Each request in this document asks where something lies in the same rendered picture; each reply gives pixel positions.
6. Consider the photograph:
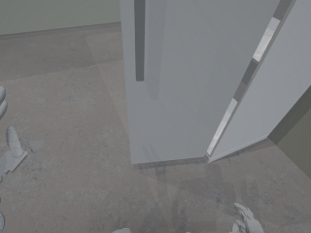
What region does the left robot hand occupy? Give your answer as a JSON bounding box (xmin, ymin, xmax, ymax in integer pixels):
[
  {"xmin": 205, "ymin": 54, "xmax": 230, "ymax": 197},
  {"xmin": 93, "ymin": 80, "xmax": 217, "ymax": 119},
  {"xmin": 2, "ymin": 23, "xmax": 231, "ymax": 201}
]
[{"xmin": 0, "ymin": 86, "xmax": 28, "ymax": 183}]

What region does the right robot hand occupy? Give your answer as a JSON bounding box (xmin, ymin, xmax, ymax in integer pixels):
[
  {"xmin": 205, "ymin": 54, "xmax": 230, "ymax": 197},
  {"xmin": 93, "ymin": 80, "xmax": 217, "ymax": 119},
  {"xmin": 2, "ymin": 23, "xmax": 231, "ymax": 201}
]
[{"xmin": 228, "ymin": 203, "xmax": 264, "ymax": 233}]

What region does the handle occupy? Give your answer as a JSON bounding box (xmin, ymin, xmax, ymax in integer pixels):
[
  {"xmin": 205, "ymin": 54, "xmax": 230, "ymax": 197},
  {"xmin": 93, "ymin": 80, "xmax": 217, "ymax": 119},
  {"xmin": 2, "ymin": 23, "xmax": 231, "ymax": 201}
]
[{"xmin": 134, "ymin": 0, "xmax": 146, "ymax": 82}]

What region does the fridge door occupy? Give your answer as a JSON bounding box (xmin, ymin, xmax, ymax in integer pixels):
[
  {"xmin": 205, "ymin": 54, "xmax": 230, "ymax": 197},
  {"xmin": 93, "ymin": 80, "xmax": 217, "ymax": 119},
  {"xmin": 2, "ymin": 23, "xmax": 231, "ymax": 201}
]
[{"xmin": 120, "ymin": 0, "xmax": 281, "ymax": 164}]

